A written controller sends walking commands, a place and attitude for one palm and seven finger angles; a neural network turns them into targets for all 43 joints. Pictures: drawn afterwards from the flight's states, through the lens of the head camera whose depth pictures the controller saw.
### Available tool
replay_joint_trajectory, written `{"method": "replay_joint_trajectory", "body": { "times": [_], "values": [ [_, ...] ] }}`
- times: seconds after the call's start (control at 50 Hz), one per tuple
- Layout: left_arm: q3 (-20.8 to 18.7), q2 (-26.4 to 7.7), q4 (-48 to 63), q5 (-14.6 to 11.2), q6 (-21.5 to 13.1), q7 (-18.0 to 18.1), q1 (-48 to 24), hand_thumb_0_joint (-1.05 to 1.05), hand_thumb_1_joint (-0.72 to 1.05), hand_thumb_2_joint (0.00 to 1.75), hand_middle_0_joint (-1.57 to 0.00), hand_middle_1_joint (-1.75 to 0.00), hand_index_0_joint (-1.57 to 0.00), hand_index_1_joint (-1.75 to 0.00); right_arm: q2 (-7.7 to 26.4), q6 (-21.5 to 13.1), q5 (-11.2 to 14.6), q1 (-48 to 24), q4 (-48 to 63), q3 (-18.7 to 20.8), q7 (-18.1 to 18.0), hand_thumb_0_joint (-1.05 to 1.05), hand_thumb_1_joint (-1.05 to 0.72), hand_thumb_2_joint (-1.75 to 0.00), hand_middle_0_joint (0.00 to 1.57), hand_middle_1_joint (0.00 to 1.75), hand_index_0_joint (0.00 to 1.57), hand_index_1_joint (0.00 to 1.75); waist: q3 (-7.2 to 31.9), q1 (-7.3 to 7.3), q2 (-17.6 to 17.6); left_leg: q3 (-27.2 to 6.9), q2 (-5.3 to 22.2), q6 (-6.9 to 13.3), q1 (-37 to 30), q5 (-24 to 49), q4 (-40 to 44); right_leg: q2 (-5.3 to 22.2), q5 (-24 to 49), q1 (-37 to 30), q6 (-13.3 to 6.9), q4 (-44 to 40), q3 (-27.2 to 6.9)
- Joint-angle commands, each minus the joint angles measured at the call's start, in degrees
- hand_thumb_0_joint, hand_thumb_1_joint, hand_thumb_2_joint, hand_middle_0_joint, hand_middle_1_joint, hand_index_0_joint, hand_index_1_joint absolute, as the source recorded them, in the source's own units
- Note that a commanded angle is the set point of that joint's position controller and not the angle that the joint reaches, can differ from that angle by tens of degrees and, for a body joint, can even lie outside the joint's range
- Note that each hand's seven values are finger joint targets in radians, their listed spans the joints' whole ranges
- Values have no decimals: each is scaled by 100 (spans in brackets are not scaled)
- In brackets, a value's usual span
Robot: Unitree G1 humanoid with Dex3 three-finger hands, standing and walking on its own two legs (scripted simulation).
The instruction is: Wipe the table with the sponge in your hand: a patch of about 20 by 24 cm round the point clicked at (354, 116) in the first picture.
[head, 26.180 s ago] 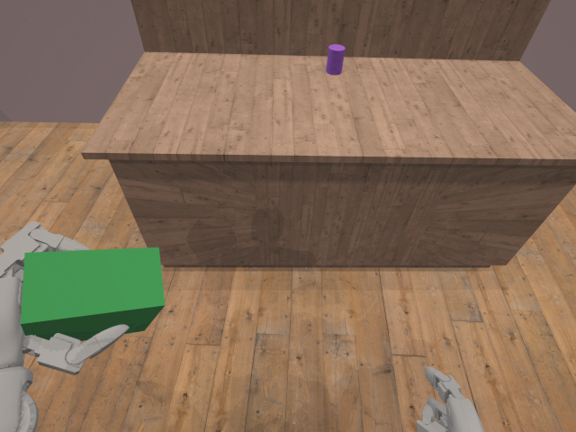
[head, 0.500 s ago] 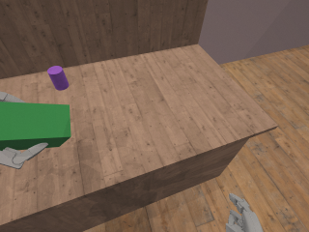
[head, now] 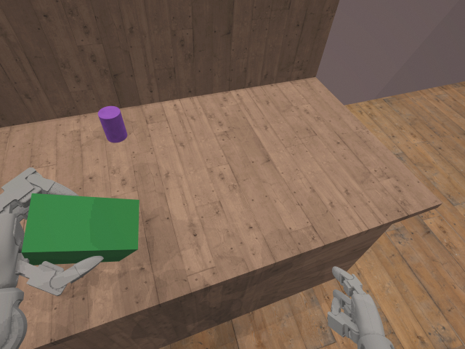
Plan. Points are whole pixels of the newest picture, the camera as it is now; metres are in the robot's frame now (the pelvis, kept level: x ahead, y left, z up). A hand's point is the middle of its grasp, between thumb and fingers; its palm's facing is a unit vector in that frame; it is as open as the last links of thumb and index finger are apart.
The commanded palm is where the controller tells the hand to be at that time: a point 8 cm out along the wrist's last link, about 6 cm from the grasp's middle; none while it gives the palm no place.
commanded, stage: come to a stop and stand still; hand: left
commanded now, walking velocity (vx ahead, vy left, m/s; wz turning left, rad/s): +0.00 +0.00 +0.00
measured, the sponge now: (98, 233) +0.23 +0.21 +0.13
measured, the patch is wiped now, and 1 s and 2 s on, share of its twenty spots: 0.00 0.00 0.00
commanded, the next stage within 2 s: look again from close up in 0.50 s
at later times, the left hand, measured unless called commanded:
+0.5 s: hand (27, 245) +0.20 +0.28 +0.15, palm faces +0.35 -0.85 -0.40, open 10.3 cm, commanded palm +0.13 +0.31 +0.17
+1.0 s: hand (46, 246) +0.20 +0.25 +0.15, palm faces +0.36 -0.86 -0.36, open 10.3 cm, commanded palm +0.14 +0.29 +0.17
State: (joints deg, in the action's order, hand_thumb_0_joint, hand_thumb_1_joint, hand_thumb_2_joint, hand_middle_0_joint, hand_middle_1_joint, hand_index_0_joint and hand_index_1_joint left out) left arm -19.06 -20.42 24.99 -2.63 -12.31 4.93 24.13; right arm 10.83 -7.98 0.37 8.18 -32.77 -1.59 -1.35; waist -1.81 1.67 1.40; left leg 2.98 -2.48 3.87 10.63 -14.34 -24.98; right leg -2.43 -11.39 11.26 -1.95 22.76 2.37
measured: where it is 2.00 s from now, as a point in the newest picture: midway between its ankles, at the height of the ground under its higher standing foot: outside the picture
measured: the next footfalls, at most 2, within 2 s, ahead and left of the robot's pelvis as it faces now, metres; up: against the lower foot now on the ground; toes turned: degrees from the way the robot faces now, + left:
none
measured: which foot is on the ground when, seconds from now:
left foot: down 0.00-1.00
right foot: down 0.00-1.00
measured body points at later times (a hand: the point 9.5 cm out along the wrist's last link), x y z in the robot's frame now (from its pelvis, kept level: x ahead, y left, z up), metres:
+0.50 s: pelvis -0.03 +0.03 +0.00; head +0.00 +0.05 +0.45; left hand +0.17 +0.32 +0.17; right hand +0.13 -0.19 -0.08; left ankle -0.01 +0.07 -0.74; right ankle +0.01 -0.10 -0.74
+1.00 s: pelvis -0.02 +0.01 +0.00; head +0.00 +0.03 +0.45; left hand +0.17 +0.30 +0.17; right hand +0.17 -0.21 -0.06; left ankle -0.01 +0.07 -0.74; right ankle +0.01 -0.10 -0.74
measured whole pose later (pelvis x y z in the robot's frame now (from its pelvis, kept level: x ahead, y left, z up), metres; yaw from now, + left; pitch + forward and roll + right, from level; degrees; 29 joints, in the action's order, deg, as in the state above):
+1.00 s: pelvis -0.02 +0.01 +0.00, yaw +0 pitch -1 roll -1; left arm -18.5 -20.4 24.9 -2.0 -12.2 5.2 24.0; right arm 11.8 -8.0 0.2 10.2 -33.0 -1.1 -2.1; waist -2.9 1.7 1.7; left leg 3.1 -3.1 4.5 11.3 -11.9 -23.5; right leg -1.8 -8.6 11.6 -1.3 20.7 2.4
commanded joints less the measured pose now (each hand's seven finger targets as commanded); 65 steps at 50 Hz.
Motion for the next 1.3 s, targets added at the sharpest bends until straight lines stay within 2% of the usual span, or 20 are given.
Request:
{"method": "replay_joint_trajectory", "body": {
  "times": [0.0,0.02,0.1,0.12,0.28,0.36,0.6,0.62,0.74,0.84,0.9,0.92,0.98,1.1,1.16,1.18,1.2,1.22,1.24,1.28],
  "values": [
    [-806,-1174,1392,-40,-296,135,-783,0,10,130,-120,-160,-120,-160,730,-217,50,-312,856,253,-150,0,-90,-90,20,30,20,30,796,-64,-583,-835,808,-393,-7,1547,595,534,1278,-470,56,-146,-648],
    [-678,-1037,1333,-61,-326,122,-822,0,10,130,-120,-160,-120,-160,708,-199,7,-270,870,222,-167,0,-90,-90,20,30,20,30,783,-51,-606,-853,845,-372,93,1377,653,539,1133,-531,70,-165,-554],
    [-657,-1128,1728,9,-362,151,-1029,0,10,130,-120,-160,-120,-160,703,-296,24,-353,933,220,-156,0,-90,-90,20,30,20,30,738,-27,-1108,-897,861,-424,196,846,868,466,755,-584,70,-93,-523],
    [-452,-919,1689,-3,-396,135,-1041,0,10,130,-120,-160,-120,-160,716,-286,-11,-269,939,198,-146,0,-90,-90,20,30,20,30,684,-26,-1055,-967,901,-412,342,621,963,439,593,-620,77,-74,-437],
    [-587,-891,1151,40,-390,131,-539,0,10,130,-120,-160,-120,-160,810,-286,7,-70,894,310,-96,0,-90,-90,20,30,20,30,649,-23,-521,-1067,980,-557,490,256,1118,428,502,-664,102,-73,-439],
    [-614,-921,1146,71,-448,118,-612,0,10,130,-120,-160,-120,-160,820,-284,15,-83,884,319,-107,0,-90,-90,20,30,20,30,572,-18,-546,-1147,1010,-623,616,36,1291,381,419,-698,136,5,-367],
    [-877,-1163,1586,72,-571,157,-330,0,10,130,-120,-160,-120,-160,845,-393,34,-156,808,361,-83,0,-90,-90,20,30,20,30,862,-27,-660,-943,807,-611,305,737,852,443,817,-732,71,-31,-422],
    [-725,-982,1476,27,-583,135,-294,0,10,130,-120,-160,-120,-160,838,-365,8,-93,790,337,-84,0,-90,-90,20,30,20,30,825,-27,-600,-943,796,-605,324,815,842,451,800,-697,75,-69,-378],
    [-700,-964,1161,-20,-481,124,-226,0,10,130,-120,-160,-120,-160,843,-311,30,-88,797,369,-118,0,-90,-90,20,30,20,30,774,-48,-357,-896,769,-550,245,848,735,515,928,-589,50,-249,-526],
    [-516,-889,1315,-20,-439,115,-492,0,10,130,-120,-160,-120,-160,843,-309,33,-146,807,348,-138,0,-90,-90,20,30,20,30,760,-56,-494,-875,754,-517,108,877,735,509,909,-457,42,-288,-598],
    [-673,-1075,1512,9,-413,155,-600,0,10,130,-120,-160,-120,-160,852,-319,43,-239,808,344,-149,0,-90,-90,20,30,20,30,769,-51,-615,-858,717,-477,102,811,721,510,954,-466,31,-324,-674],
    [-524,-907,1415,-27,-427,138,-584,0,10,130,-120,-160,-120,-160,835,-302,4,-207,814,303,-153,0,-90,-90,20,30,20,30,767,-41,-515,-863,712,-427,182,717,734,521,888,-518,48,-350,-617],
    [-630,-1005,1373,-30,-382,152,-477,0,10,130,-120,-160,-120,-160,826,-295,14,-177,850,332,-158,0,-90,-90,20,30,20,30,772,-37,-485,-872,695,-389,230,589,701,558,880,-561,31,-417,-719],
    [-741,-1088,1510,-68,-356,164,-262,0,10,130,-120,-160,-120,-160,828,-301,49,-233,848,325,-148,0,-90,-90,20,30,20,30,944,-62,-569,-879,662,-405,93,1054,589,602,1233,-622,7,-361,-691],
    [-658,-978,1347,-101,-324,138,-138,0,10,130,-120,-160,-120,-160,844,-277,36,-157,845,332,-150,0,-90,-90,20,30,20,30,935,-61,-394,-912,693,-412,113,1116,599,599,1244,-632,17,-382,-664],
    [-3979,-5755,2991,948,-963,161,-6491,0,10,130,-120,-160,-120,-160,1076,-529,-248,743,740,271,-73,0,-90,-90,20,30,20,30,-96,-168,12,-413,832,-100,1080,874,12,521,658,181,721,-533,-569],
    [-2834,-3505,562,478,-800,91,-4868,0,10,130,-120,-160,-120,-160,621,-443,-23,71,317,272,-80,0,-90,-90,20,30,20,30,508,-13,-1630,-843,1174,-142,328,816,-271,1215,35,896,-228,-67,-550],
    [-1967,-2397,436,274,-734,-17,-3296,0,10,130,-120,-160,-120,-160,567,-338,-96,229,448,260,6,0,-90,-90,20,30,20,30,691,-86,-1004,-911,771,-402,183,1127,136,834,320,234,-244,-32,-514],
    [-1451,-1738,-309,102,-648,-157,-2349,0,10,130,-120,-160,-120,-160,811,-382,-69,212,624,389,44,0,-90,-90,20,30,20,30,989,24,-1002,-613,647,-439,-69,946,102,720,625,-23,-228,-87,-808],
    [-1000,-1225,37,-132,-651,-289,-911,0,10,130,-120,-160,-120,-160,850,-371,79,377,682,437,195,0,-90,-90,20,30,20,30,1401,84,-739,-613,586,-262,-126,794,14,867,931,-318,90,-80,-1025]
  ]
}}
